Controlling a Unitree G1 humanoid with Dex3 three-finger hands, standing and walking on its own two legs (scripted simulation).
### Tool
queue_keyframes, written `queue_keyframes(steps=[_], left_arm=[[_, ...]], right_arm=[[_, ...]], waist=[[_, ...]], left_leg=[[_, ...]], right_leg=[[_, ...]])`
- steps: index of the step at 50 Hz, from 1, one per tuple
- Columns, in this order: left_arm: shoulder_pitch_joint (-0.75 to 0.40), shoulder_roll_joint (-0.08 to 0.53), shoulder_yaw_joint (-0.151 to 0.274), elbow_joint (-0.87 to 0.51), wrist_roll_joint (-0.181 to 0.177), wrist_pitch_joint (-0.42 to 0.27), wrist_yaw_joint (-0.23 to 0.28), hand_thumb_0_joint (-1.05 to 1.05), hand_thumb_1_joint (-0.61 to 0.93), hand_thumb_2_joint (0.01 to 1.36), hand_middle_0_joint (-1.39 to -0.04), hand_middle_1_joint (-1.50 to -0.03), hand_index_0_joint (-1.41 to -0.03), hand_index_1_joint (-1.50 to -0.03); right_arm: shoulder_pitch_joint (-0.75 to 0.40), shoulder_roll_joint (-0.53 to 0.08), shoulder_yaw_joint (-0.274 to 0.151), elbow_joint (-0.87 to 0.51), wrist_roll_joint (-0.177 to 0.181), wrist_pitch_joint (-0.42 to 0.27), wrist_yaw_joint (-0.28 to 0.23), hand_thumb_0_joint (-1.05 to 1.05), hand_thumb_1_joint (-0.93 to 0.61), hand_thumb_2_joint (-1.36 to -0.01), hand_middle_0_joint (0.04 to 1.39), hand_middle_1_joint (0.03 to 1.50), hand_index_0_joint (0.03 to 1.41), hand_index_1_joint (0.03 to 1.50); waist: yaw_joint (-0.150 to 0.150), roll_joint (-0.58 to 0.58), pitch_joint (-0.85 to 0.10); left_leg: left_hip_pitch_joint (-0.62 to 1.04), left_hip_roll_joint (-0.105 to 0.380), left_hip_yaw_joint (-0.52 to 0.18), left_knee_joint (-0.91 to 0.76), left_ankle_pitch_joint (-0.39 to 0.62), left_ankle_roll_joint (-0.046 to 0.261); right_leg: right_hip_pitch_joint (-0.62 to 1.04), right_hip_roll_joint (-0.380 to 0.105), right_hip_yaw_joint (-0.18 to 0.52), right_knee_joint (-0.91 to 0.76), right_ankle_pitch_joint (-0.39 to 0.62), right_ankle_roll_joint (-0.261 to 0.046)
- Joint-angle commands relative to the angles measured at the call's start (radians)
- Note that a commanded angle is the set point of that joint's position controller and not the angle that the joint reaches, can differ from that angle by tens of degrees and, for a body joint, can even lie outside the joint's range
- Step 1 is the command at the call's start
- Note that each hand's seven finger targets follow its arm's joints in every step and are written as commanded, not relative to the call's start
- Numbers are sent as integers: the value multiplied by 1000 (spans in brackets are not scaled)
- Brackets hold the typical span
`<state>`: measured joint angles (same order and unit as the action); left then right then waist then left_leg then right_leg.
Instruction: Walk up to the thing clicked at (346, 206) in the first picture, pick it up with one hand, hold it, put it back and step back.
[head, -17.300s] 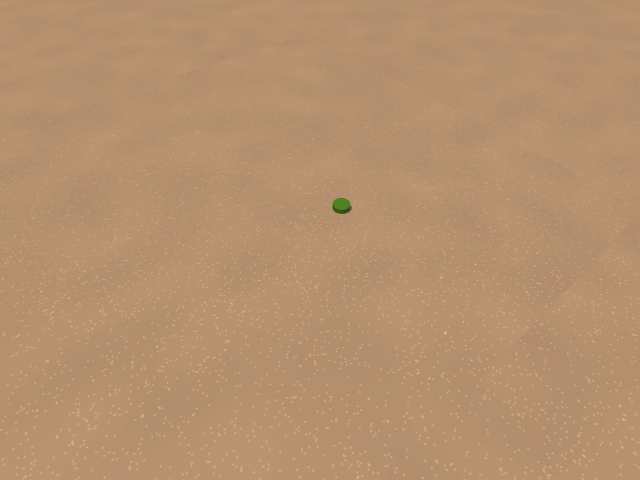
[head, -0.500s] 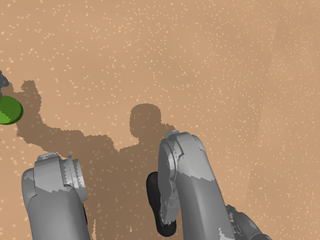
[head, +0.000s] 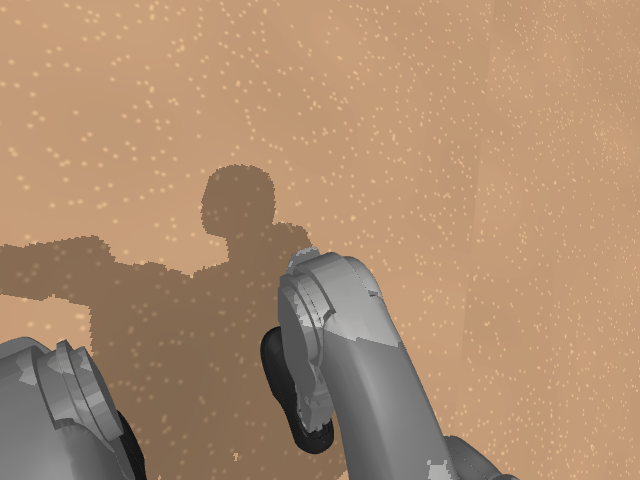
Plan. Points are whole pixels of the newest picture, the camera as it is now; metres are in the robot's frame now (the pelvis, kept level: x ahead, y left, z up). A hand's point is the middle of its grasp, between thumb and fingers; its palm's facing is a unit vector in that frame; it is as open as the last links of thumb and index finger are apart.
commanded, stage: rest palm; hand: left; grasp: from above
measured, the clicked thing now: out of the picture +0.43 +0.33 -0.28
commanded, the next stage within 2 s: close in 0.98 s
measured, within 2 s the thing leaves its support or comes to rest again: neither
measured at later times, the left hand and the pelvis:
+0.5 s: hand out of the picture +0.42 +0.31 -0.25, palm faces -0.42 -0.15 -0.89, open 14.2 cm; pelvis +0.00 +0.00 +0.00, yaw -2 degrees
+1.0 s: hand out of the picture +0.41 +0.31 -0.26, palm faces -0.45 -0.14 -0.88, open 14.0 cm; pelvis -0.01 +0.01 +0.00, yaw -2 degrees
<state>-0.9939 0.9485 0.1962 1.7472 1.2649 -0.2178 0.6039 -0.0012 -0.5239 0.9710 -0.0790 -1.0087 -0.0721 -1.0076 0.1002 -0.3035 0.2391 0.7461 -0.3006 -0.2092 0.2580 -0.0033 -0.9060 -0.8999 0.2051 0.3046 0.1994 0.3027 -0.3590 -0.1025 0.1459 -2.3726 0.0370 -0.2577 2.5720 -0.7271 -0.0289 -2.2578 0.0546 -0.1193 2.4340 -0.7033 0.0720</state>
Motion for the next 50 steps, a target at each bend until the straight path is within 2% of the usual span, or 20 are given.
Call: queue_keyframes(steps=[1,5,7,8,9,11,13,14,20,21,23,24,26,29,34,41,43,44,45,50], left_arm=[[-200,235,-18,-114,-12,-52,25,0,-561,986,-60,-995,-52,-1002],[-193,250,-15,-119,6,-84,54,0,-556,991,-59,-984,-50,-992],[-197,220,-45,-103,25,-90,68,0,-557,995,-63,-977,-50,-988],[-213,238,-37,-126,31,-93,83,0,-546,986,-63,-987,-55,-995],[-200,229,-42,-100,37,-90,93,0,-543,989,-65,-986,-56,-993],[-209,239,-37,-122,45,-85,124,0,-544,990,-66,-992,-57,-1000],[-190,207,-63,-58,58,-61,141,0,-539,983,-63,-999,-57,-1004],[-197,187,-79,-66,54,-53,144,0,-535,983,-63,-993,-57,-998],[-230,203,-68,-70,26,1,165,0,-535,964,-61,-1006,-59,-1006],[-223,221,-50,-67,17,7,166,0,-537,961,-60,-1006,-59,-1006],[-222,221,-48,-35,12,19,151,0,-520,941,-58,-1024,-64,-1015],[-223,232,-38,-56,12,20,148,0,-522,943,-58,-1027,-64,-1019],[-228,211,-53,-43,0,20,127,0,-516,934,-60,-1035,-69,-1024],[-236,230,-51,-50,-13,9,114,0,-519,939,-58,-1035,-66,-1026],[-222,206,-87,-55,-21,-20,96,0,-500,924,-58,-1048,-72,-1031],[-207,193,-120,-51,-29,-40,115,0,-511,947,-65,-1040,-71,-1032],[-198,213,-105,-47,-22,-42,128,0,-485,926,-67,-1052,-81,-1035],[-207,219,-115,-55,-18,-41,128,0,-486,925,-68,-1052,-82,-1036],[-207,222,-100,-63,-15,-40,136,0,-492,934,-66,-1044,-76,-1031],[-203,227,-101,-64,-12,-15,161,0,-472,923,-76,-1036,-88,-1021]], right_arm=[[168,-316,-80,-2,-2,0,-12,0,-898,-902,200,301,200,301],[175,-329,-66,4,-10,3,-6,0,-894,-901,200,300,200,300],[161,-332,-68,2,-15,0,-4,0,-895,-902,200,300,200,300],[160,-340,-67,3,-16,0,-3,0,-895,-902,200,301,200,300],[158,-338,-60,0,-20,-3,2,0,-894,-901,200,300,200,300],[135,-349,-70,8,-22,-8,2,0,-895,-902,200,301,200,301],[120,-345,-64,6,-26,-19,10,0,-896,-902,200,301,200,301],[118,-352,-71,8,-28,-28,17,0,-894,-902,200,300,200,300],[100,-368,-74,-3,-13,-58,32,0,-901,-904,200,300,200,300],[100,-368,-76,4,-13,-60,31,0,-901,-904,199,300,200,300],[99,-366,-70,6,-9,-72,35,0,-901,-904,199,300,200,300],[102,-368,-74,10,-11,-69,35,0,-902,-905,199,301,200,300],[90,-362,-70,-3,-8,-77,38,0,-902,-905,199,300,199,300],[88,-360,-53,-1,-3,-77,35,0,-902,-905,199,301,200,301],[88,-356,-40,-4,-5,-79,33,0,-901,-904,199,300,200,300],[94,-369,-18,-12,-10,-77,33,0,-904,-906,199,300,200,300],[97,-374,-17,-9,-12,-77,32,0,-902,-905,199,300,200,300],[89,-378,-20,-15,-11,-82,33,0,-903,-905,199,300,200,300],[97,-375,-16,-13,-16,-82,36,0,-901,-904,199,300,199,300],[78,-380,-16,-18,-16,-89,39,0,-901,-904,199,300,200,300]], waist=[[-11,440,-694],[-13,464,-684],[-25,456,-652],[-21,478,-663],[-26,467,-649],[-11,476,-650],[-23,460,-613],[-32,457,-603],[-31,451,-614],[-28,448,-628],[-35,458,-588],[-30,471,-616],[-41,471,-584],[-43,459,-603],[-47,458,-596],[-57,432,-583],[-47,452,-573],[-46,466,-555],[-44,466,-582],[-52,458,-567]], left_leg=[[493,9,124,-228,262,44],[519,11,114,-235,273,36],[517,13,110,-234,249,33],[524,13,108,-242,249,31],[523,12,107,-238,247,30],[516,14,108,-251,234,29],[507,15,109,-239,225,28],[504,14,108,-235,221,28],[495,16,108,-236,216,33],[504,17,107,-239,218,33],[492,16,104,-239,206,31],[514,20,94,-253,224,26],[500,17,99,-243,201,30],[495,17,93,-241,218,31],[509,18,90,-231,222,29],[498,24,81,-237,233,29],[505,24,76,-255,221,24],[508,24,78,-251,205,23],[525,27,67,-259,225,20],[507,28,80,-252,199,24]], right_leg=[[412,33,-122,-216,332,-78],[397,34,-144,-204,335,-80],[368,37,-154,-202,312,-81],[377,38,-156,-206,312,-82],[367,36,-160,-197,314,-82],[370,43,-156,-213,296,-84],[345,42,-162,-201,294,-83],[333,41,-163,-197,288,-81],[351,45,-151,-218,289,-80],[362,47,-151,-222,289,-79],[339,37,-154,-205,277,-79],[346,41,-159,-205,284,-82],[337,37,-157,-207,270,-80],[364,36,-159,-208,288,-80],[369,37,-167,-204,297,-77],[400,47,-173,-227,311,-74],[377,47,-179,-222,292,-79],[371,44,-176,-214,281,-79],[378,48,-182,-211,292,-80],[390,52,-173,-229,283,-77]])
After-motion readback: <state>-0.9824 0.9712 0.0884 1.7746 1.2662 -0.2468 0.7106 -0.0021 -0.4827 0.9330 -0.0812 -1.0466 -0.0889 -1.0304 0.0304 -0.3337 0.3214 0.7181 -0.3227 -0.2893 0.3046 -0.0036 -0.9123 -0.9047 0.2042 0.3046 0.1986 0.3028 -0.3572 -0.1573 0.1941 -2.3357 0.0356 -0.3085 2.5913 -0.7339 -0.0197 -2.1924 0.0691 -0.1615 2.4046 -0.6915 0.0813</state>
